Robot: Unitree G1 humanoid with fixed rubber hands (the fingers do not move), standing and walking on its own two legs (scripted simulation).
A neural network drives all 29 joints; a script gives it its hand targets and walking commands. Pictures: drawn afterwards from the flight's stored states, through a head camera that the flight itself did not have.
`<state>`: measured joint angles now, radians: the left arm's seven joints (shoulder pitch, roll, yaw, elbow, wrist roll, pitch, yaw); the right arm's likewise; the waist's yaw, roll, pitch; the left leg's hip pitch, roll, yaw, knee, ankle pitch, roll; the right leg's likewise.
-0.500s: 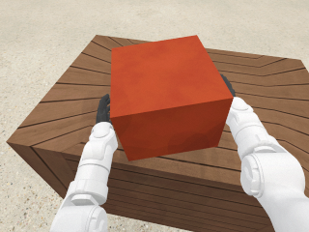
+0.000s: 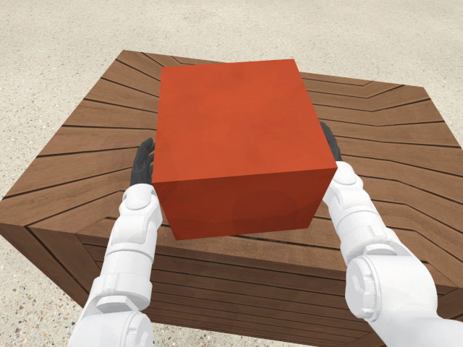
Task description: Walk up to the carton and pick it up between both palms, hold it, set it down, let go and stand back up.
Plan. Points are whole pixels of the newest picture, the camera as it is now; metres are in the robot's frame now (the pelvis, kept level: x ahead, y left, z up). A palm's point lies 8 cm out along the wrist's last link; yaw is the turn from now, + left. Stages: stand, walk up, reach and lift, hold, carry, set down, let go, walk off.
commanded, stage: reach and lift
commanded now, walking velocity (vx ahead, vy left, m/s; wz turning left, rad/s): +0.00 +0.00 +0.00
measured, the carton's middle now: (235, 148) +0.44 +0.03 +0.12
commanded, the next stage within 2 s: hold in 1.78 s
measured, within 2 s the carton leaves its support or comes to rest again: neither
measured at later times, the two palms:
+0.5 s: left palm (124, 163) +0.37 +0.21 +0.13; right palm (328, 163) +0.40 -0.13 +0.14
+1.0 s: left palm (124, 155) +0.36 +0.20 +0.16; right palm (342, 170) +0.37 -0.14 +0.16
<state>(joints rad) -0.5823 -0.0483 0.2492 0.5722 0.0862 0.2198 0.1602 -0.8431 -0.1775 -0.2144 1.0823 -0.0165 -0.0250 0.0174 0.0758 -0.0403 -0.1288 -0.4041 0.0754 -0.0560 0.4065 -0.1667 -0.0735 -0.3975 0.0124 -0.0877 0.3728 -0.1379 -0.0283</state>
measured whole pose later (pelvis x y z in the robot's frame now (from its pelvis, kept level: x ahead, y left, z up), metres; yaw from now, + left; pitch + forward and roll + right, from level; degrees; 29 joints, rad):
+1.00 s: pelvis -0.01 +0.02 +0.01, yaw +1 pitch -3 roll -1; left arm -0.53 0.04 0.25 0.26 0.12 0.49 0.02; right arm -0.64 -0.07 -0.09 0.58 0.11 0.26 -0.17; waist -0.05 -0.03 -0.01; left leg -0.12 0.04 -0.05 0.34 -0.16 -0.04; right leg -0.11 -0.02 -0.06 0.29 -0.12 0.01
